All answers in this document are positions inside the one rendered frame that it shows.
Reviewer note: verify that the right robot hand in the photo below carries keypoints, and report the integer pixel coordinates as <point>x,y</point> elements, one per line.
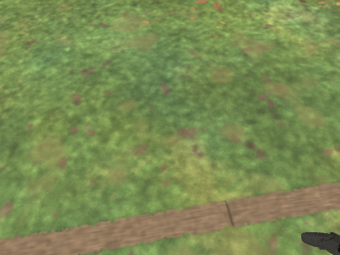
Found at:
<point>324,241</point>

